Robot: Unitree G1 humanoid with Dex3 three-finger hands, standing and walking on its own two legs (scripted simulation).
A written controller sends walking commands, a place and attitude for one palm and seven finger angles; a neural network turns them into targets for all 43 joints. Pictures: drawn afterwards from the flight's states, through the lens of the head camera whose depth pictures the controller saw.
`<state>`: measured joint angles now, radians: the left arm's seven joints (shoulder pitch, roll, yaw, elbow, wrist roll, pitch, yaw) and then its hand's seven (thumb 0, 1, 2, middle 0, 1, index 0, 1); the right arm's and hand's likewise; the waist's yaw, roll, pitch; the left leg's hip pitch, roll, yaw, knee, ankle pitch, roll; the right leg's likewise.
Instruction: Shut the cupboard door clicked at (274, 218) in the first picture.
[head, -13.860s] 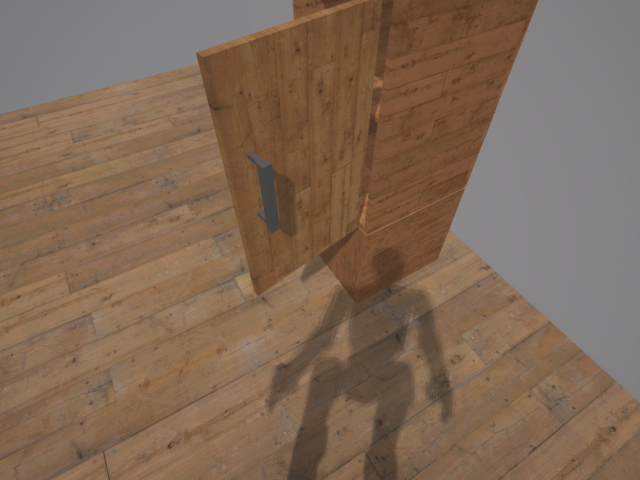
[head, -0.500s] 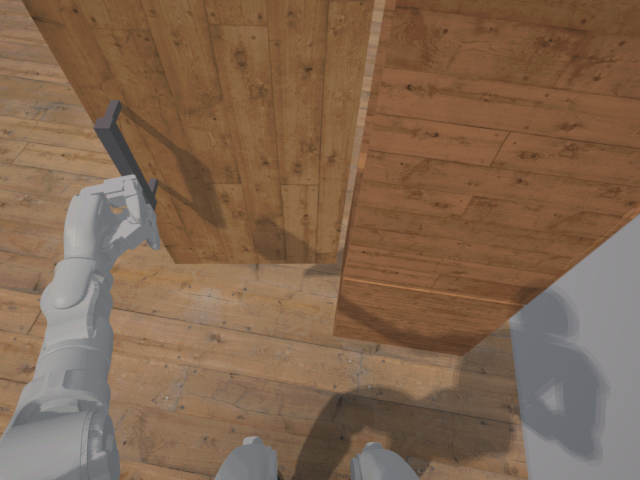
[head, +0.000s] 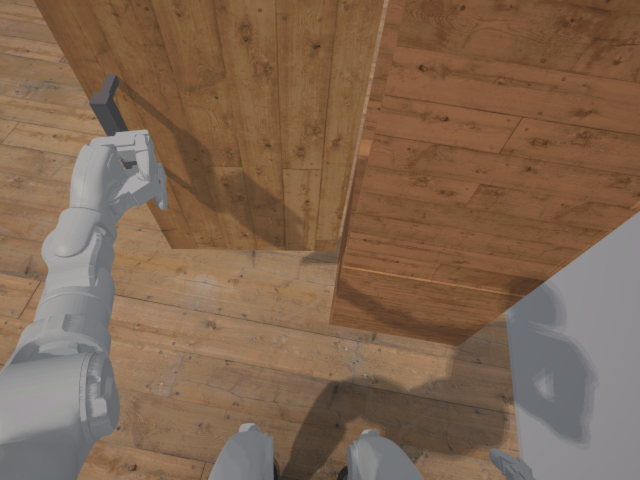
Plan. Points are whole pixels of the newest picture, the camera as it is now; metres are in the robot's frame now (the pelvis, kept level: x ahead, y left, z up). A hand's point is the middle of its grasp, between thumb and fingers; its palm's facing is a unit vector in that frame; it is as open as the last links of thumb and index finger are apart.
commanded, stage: push the door shut along its arc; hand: left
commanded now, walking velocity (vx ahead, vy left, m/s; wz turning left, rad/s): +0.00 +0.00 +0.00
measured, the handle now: (130, 139) +0.53 +0.24 +0.07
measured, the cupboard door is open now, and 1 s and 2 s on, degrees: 100 85 73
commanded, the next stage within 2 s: pull the fist back off the door in 1.40 s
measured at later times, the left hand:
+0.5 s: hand (159, 154) +0.50 +0.20 +0.08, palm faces -0.16 -0.99 -0.02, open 3.2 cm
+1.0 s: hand (207, 116) +0.57 +0.14 +0.08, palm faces -0.32 -0.95 +0.00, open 3.1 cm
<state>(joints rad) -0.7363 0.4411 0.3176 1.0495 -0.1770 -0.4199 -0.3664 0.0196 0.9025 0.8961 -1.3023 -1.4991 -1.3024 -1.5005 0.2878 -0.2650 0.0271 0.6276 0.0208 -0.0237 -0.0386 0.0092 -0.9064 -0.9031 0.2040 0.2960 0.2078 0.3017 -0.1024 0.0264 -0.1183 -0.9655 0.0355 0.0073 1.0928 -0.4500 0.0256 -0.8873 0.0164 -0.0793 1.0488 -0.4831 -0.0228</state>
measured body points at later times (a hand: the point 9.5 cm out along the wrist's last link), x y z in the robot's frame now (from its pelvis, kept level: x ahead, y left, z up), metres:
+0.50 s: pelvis -0.01 +0.00 -0.02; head +0.12 +0.03 +0.41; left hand +0.50 +0.25 +0.08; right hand +0.00 -0.28 -0.12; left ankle +0.04 +0.10 -0.66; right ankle +0.01 -0.11 -0.66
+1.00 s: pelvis -0.01 +0.02 -0.04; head +0.16 +0.05 +0.38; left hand +0.58 +0.20 +0.09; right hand -0.04 -0.25 -0.13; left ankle +0.04 +0.10 -0.66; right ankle +0.01 -0.11 -0.66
